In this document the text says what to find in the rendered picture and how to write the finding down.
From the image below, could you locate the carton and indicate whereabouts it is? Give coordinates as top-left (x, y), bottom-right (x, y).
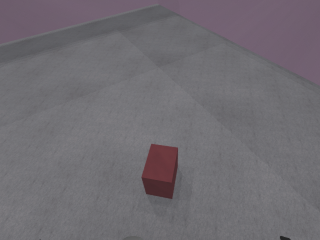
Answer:
top-left (141, 144), bottom-right (178, 199)

